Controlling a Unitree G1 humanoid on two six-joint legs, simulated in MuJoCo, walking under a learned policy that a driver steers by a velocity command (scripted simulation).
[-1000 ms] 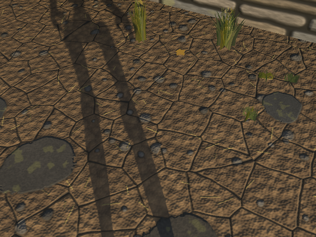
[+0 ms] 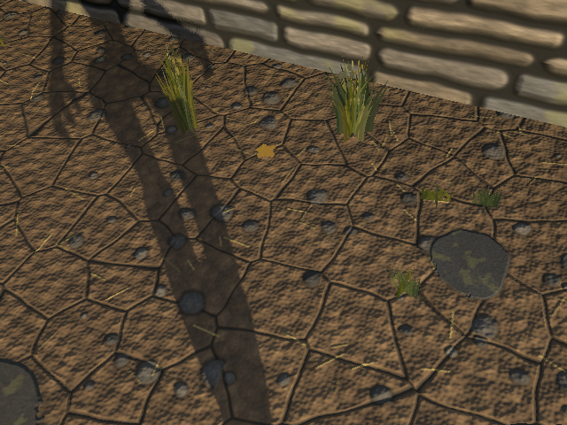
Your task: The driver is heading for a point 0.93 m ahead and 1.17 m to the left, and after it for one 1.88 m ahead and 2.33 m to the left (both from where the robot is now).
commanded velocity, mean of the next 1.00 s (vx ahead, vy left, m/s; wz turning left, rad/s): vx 0.98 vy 0.00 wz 0.94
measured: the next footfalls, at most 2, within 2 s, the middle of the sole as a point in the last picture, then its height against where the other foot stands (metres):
right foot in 0.36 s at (395, 405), level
left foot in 0.84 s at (210, 333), level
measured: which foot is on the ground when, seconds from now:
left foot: down 0.00-0.34, up 0.36-0.82, down 0.84-1.00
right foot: up 0.00-0.34, down 0.36-0.84, up 0.86-1.00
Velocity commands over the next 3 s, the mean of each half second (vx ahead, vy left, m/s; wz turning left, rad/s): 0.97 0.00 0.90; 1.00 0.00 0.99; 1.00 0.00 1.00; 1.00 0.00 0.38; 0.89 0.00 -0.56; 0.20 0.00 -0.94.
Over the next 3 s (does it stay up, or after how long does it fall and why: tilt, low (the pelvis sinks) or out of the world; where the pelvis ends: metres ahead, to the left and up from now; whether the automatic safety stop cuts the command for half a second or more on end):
stays up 0.81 1.64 0.04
